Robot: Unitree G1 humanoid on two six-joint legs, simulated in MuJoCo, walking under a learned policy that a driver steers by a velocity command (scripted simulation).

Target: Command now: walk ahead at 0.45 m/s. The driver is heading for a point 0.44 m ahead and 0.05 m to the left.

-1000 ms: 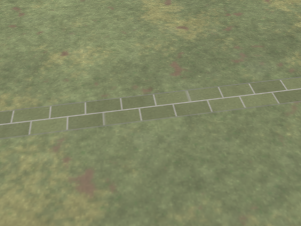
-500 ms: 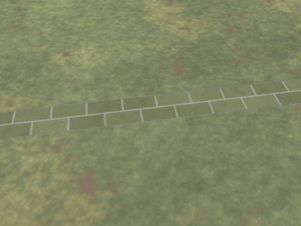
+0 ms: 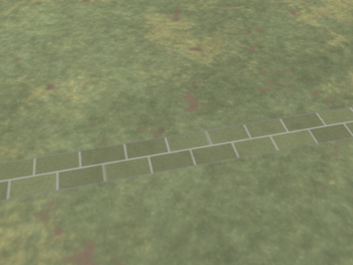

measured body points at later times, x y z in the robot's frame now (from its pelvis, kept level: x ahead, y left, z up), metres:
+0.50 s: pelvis +0.19 -0.06 -0.01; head +0.22 -0.06 +0.44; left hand +0.28 +0.20 -0.14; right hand +0.29 -0.31 -0.14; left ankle +0.23 +0.09 -0.71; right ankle +0.26 -0.14 -0.74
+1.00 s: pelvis +0.25 -0.01 +0.00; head +0.27 +0.02 +0.45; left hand +0.32 +0.28 -0.14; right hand +0.39 -0.24 -0.12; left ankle +0.19 +0.06 -0.74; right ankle +0.33 -0.15 -0.71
